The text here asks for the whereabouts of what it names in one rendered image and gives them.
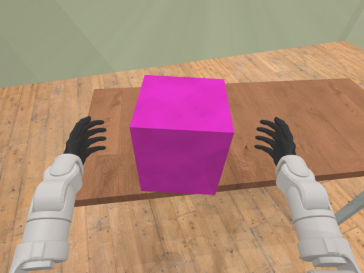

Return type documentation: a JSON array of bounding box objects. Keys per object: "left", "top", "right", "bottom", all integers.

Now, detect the left robot hand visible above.
[{"left": 64, "top": 116, "right": 106, "bottom": 165}]

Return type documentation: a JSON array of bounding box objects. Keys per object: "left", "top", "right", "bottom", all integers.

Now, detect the robot right forearm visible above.
[{"left": 275, "top": 155, "right": 362, "bottom": 273}]

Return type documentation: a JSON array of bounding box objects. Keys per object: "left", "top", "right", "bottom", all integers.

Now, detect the right robot hand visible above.
[{"left": 254, "top": 117, "right": 296, "bottom": 166}]

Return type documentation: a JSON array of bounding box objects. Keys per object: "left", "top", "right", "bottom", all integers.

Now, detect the table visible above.
[{"left": 74, "top": 78, "right": 364, "bottom": 226}]

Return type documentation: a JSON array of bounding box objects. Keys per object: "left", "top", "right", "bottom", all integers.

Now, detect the robot left forearm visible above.
[{"left": 9, "top": 154, "right": 84, "bottom": 273}]

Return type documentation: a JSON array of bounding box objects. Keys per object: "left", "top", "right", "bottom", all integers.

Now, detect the carton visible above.
[{"left": 130, "top": 75, "right": 234, "bottom": 195}]

